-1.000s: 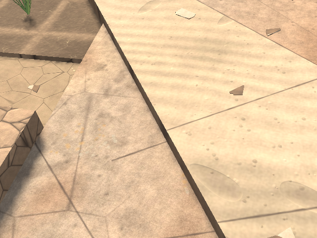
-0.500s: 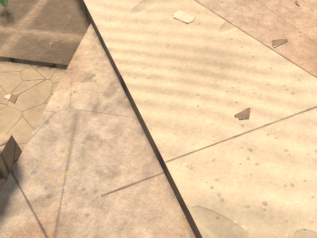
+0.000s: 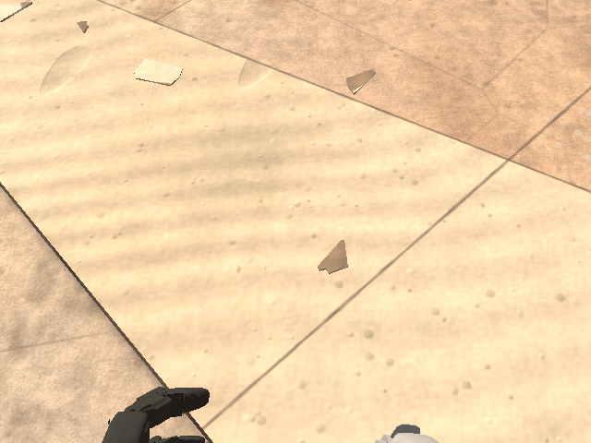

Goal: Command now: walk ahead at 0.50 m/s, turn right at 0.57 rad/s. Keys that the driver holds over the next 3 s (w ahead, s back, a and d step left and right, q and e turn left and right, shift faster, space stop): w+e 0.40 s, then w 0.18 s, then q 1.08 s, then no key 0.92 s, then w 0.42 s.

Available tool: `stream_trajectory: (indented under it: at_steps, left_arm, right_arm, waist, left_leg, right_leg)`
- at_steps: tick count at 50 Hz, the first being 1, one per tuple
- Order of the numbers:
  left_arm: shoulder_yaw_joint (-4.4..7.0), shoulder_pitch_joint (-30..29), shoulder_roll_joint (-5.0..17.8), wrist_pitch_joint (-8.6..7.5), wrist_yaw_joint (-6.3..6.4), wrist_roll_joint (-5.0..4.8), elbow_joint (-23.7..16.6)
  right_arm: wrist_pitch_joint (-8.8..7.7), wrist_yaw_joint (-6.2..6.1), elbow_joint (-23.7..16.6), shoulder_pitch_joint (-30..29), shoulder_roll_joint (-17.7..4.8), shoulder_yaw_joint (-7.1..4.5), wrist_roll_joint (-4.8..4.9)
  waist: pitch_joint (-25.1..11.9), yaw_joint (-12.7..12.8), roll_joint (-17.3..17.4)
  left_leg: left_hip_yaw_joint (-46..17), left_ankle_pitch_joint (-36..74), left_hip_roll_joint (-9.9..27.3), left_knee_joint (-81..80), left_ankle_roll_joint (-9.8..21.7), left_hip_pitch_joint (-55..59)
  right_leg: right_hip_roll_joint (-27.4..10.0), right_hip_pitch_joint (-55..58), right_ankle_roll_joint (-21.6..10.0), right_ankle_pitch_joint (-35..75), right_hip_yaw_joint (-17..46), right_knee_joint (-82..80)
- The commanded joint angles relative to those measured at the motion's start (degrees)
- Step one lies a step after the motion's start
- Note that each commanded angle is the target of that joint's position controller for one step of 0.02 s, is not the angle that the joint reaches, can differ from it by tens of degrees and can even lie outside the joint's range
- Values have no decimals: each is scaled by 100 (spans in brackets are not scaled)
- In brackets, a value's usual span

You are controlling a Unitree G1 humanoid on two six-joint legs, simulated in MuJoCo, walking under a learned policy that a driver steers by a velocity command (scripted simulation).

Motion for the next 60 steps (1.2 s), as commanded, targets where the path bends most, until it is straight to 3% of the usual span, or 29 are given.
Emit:
stream_trajectory:
  at_steps: [1,2,3,4,6,7,8,9,12,15,18,24,26,29,30,31,32,34,36,40,44,52,53,54,55,56,57,58,60]
  left_arm:
    - [119,1759,451,5,-98,-82,77]
    - [304,2554,917,-6,-74,-110,215]
    - [584,2634,1858,11,-25,-20,253]
    - [693,2439,2144,102,62,-38,204]
    - [643,2123,1814,25,101,-40,470]
    - [562,1895,1460,-61,147,-13,535]
    - [471,1597,1147,-116,174,-1,513]
    - [426,1451,1011,-171,163,8,499]
    - [431,1798,1157,-364,142,-54,609]
    - [462,2308,1342,-438,117,-80,650]
    - [449,2423,1325,-368,103,-97,358]
    - [489,3287,1515,-356,186,-30,387]
    - [500,3145,1622,-368,221,-12,364]
    - [514,2853,1823,-426,155,-12,330]
    - [469,2719,1658,-458,121,-39,221]
    - [334,3417,1024,-447,120,-254,76]
    - [357,3846,1355,-416,163,-197,240]
    - [314,2765,1435,-385,166,5,83]
    - [265,2262,1379,-294,67,130,-156]
    - [158,2286,1111,-78,38,153,-268]
    - [68,1742,1033,50,104,95,-475]
    - [27,1270,1130,27,308,-52,-783]
    - [22,1551,1098,-34,336,-48,-730]
    - [74,1726,1304,-98,384,13,-723]
    - [127,1671,1714,-110,438,84,-864]
    - [220,1645,1970,-24,403,50,-838]
    - [182,1763,1687,2,371,-3,-851]
    - [90,1555,1345,-7,358,-18,-876]
    - [72,1233,1281,-1,371,35,-946]
  right_arm:
    - [-71,32,-546,-277,-1742,-298,328]
    - [-107,141,-751,-471,-1956,-384,445]
    - [-163,324,-1251,-627,-1405,-289,514]
    - [-272,453,-1558,-1006,-1459,-348,372]
    - [-233,444,-1803,-1205,-921,-243,277]
    - [-162,351,-1911,-1379,-687,-178,162]
    - [-31,304,-2058,-1455,-620,-145,74]
    - [107,268,-2116,-1365,-635,-143,41]
    - [299,225,-2497,-1840,-734,-114,1]
    - [291,264,-3048,-2803,-909,-90,-85]
    - [312,370,-3198,-3170,-846,-16,2]
    - [249,480,-3536,-4095,-966,27,49]
    - [216,463,-3469,-3870,-1079,-16,71]
    - [152,280,-2916,-2146,-1421,-230,104]
    - [81,184,-2725,-1306,-1591,-302,29]
    - [38,149,-2720,-857,-2054,-392,-152]
    - [104,243,-2596,-821,-1913,-418,55]
    - [71,288,-2671,-1717,-1122,-232,220]
    - [32,277,-2506,-1708,-982,-166,271]
    - [19,289,-2303,-1561,-1448,-289,230]
    - [187,272,-2283,-1385,-1536,-355,194]
    - [578,220,-2526,-1361,-1656,-531,143]
    - [622,199,-2600,-1533,-1634,-534,182]
    - [637,183,-2686,-1492,-1447,-495,219]
    - [628,180,-2771,-1035,-907,-371,220]
    - [679,136,-2821,-990,-1270,-457,190]
    - [709,141,-2735,-1014,-1515,-515,42]
    - [743,183,-2653,-1209,-1562,-552,53]
    - [858,268,-2620,-1253,-1479,-549,95]
  waist:
    - [-888,1179,938]
    - [-1615,1595,1056]
    - [-2188,1449,-638]
    - [-2937,1090,-647]
    - [-1621,605,335]
    - [-740,385,511]
    - [-457,139,483]
    - [-431,-26,394]
    - [-435,-16,60]
    - [-347,217,-6]
    - [-500,437,-34]
    - [-269,939,-440]
    - [-232,756,-527]
    - [-876,-71,-489]
    - [-1298,-453,-383]
    - [-2210,-180,955]
    - [-2661,-49,1179]
    - [-1270,140,68]
    - [-802,241,48]
    - [-873,496,317]
    - [-933,394,576]
    - [-622,202,759]
    - [-554,371,699]
    - [-625,345,396]
    - [-874,37,-977]
    - [-756,85,-1603]
    - [-765,87,-1007]
    - [-591,37,-573]
    - [-550,-85,-734]
  left_leg:
    - [-362,10364,1512,2043,1257,-1798]
    - [-326,9598,1212,3875,954,-2372]
    - [-621,2834,23,7112,351,-4482]
    - [-2090,904,-502,8326,281,-4737]
    - [-2488,1226,-19,7997,459,-5285]
    - [-2491,1075,151,7693,482,-5490]
    - [-2566,1035,276,7397,479,-5356]
    - [-2581,1012,342,7044,467,-5163]
    - [-2410,933,414,6197,374,-5410]
    - [-2310,1389,443,5284,319,-6061]
    - [-2045,2369,221,3942,184,-5427]
    - [-1978,2849,-46,2450,397,-5639]
    - [-1999,2658,-160,1934,575,-5012]
    - [-1846,2393,-558,1294,912,-2655]
    - [-2307,2753,62,1330,1126,-1379]
    - [-4542,4858,1917,1779,1979,462]
    - [-6129,6175,2321,1198,2580,479]
    - [-4763,6352,1743,950,2356,-910]
    - [-3989,6438,1174,636,2027,-1596]
    - [-3442,7205,784,535,1851,-2332]
    - [-3292,6344,440,612,1576,-2708]
    - [-4429,3940,413,1175,1338,-2724]
    - [-4507,3436,268,1377,1146,-2951]
    - [-4451,2362,41,1739,880,-3337]
    - [-3516,16,-554,3002,581,-3815]
    - [-2513,-1287,-1173,3985,433,-4599]
    - [-2569,-1039,-769,4792,346,-4588]
    - [-2617,-591,-638,5087,266,-4548]
    - [-2472,-25,-539,5452,93,-4438]
  right_leg:
    - [1247,3829,-261,166,-1119,-1230]
    - [1152,5096,-613,421,-162,-2161]
    - [-563,6664,-1657,1515,3320,-3584]
    - [-1116,6646,-1653,2691,5603,-4636]
    - [-1054,5411,-1159,2205,4865,-4764]
    - [-825,4489,-959,2516,4330,-4618]
    - [-561,3775,-843,2532,3780,-4666]
    - [-408,3440,-749,2545,3372,-4818]
    - [-69,3413,-747,2761,2725,-5351]
    - [70,3940,-636,2458,2697,-5958]
    - [231,4252,-412,3472,2357,-6109]
    - [-171,5949,-227,4283,2570,-5992]
    - [-268,6097,-97,4881,2469,-5785]
    - [-50,5768,275,6789,2165,-3934]
    - [176,4968,371,5726,2064,-2704]
    - [1009,3306,714,1576,1539,-386]
    - [1435,2746,821,-556,1479,584]
    - [821,2336,905,175,1501,475]
    - [498,2244,958,277,1273,-139]
    - [490,2685,1137,412,952,-1073]
    - [503,2900,1172,974,827,-2047]
    - [664,3539,1063,722,968,-3975]
    - [636,4043,1002,1167,959,-4855]
    - [74,4627,863,1358,1422,-5335]
    - [-1524,5181,504,2519,2772,-5588]
    - [-2095,4923,-314,3517,3666,-5729]
    - [-1997,4819,-546,3573,3479,-5726]
    - [-1607,4615,-445,3414,2831,-5696]
    - [-1062,4452,-203,3581,1862,-5689]
Next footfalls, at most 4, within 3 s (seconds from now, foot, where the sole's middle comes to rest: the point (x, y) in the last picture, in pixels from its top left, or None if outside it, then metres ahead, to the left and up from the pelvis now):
0.02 right None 0.23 -0.08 -0.66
0.60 left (318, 349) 0.60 -0.03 -0.66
1.08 right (407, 337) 0.61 -0.23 -0.66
1.52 left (309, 376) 0.54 -0.01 -0.66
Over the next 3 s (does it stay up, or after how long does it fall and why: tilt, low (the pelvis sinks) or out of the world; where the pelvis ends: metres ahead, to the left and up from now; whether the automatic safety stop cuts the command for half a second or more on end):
stays up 0.60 -0.06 0.13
